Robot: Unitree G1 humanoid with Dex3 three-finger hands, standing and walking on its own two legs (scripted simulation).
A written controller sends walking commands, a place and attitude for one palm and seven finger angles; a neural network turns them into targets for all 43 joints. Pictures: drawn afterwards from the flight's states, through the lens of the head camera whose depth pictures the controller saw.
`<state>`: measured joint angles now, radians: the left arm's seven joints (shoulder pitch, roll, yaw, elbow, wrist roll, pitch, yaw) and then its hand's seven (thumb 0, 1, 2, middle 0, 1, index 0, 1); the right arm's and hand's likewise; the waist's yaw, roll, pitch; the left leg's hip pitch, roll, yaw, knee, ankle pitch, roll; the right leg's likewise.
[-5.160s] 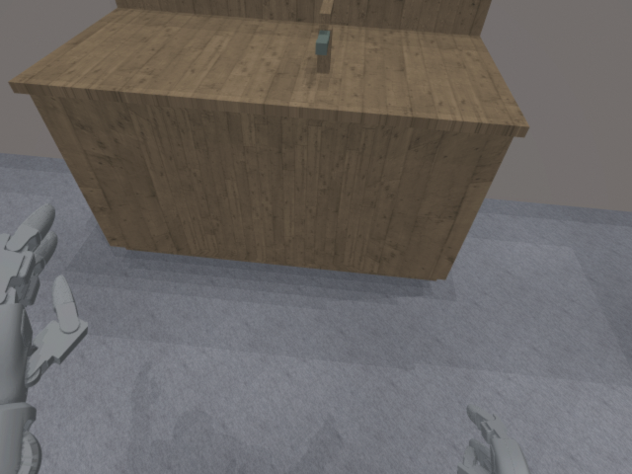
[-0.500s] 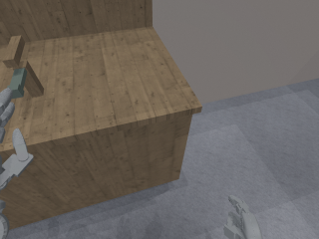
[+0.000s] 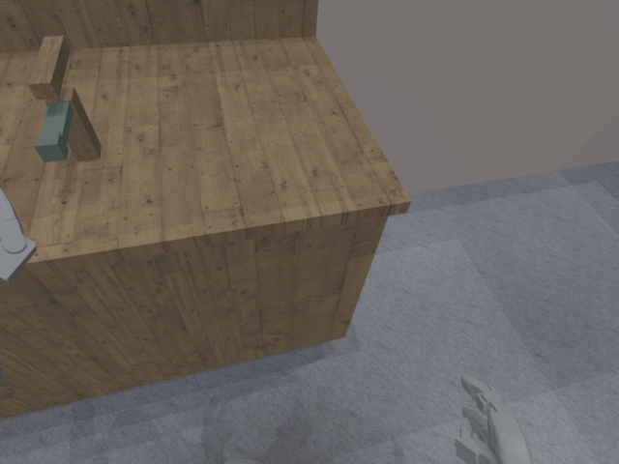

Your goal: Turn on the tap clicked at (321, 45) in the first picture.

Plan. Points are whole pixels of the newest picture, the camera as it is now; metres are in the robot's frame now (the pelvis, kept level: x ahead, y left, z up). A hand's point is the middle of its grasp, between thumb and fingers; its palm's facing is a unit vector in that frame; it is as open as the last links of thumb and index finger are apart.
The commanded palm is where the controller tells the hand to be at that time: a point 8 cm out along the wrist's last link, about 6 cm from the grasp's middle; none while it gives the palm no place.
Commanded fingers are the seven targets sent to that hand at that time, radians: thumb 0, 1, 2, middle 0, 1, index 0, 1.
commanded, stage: come to a stop and stand still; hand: left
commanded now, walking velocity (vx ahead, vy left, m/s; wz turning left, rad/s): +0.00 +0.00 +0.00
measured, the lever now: (51, 147) +0.45 +0.42 +0.11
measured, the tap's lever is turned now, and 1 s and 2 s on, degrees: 0 0 0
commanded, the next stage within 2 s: look again from close up in 1.36 s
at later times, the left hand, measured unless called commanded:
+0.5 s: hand (2, 319) +0.18 +0.29 +0.17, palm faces +0.46 -0.83 -0.31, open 7.4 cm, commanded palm +0.13 +0.31 +0.18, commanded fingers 0.00 0.90 0.90 -0.20 -0.30 -0.20 -0.30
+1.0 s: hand (53, 276) +0.23 +0.27 +0.16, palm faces +0.42 -0.83 -0.36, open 7.4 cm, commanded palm +0.17 +0.30 +0.18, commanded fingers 0.00 0.90 0.90 -0.20 -0.30 -0.20 -0.30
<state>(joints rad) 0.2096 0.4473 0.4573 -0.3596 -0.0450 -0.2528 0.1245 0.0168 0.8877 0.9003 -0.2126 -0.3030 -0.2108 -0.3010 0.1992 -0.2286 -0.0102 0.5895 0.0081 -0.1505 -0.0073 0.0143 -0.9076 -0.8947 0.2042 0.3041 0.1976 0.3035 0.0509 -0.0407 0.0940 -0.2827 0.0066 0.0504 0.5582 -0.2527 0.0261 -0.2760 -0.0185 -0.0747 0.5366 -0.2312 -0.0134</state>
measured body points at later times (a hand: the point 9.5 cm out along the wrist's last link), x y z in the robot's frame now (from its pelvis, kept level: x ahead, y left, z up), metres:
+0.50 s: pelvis -0.02 +0.03 +0.01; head -0.03 +0.05 +0.46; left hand +0.15 +0.33 +0.19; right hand +0.16 -0.17 -0.06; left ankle +0.03 +0.10 -0.73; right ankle +0.04 -0.11 -0.73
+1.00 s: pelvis +0.03 +0.01 +0.01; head +0.04 +0.02 +0.46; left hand +0.20 +0.31 +0.18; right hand +0.22 -0.20 -0.06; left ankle +0.03 +0.10 -0.73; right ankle +0.04 -0.11 -0.73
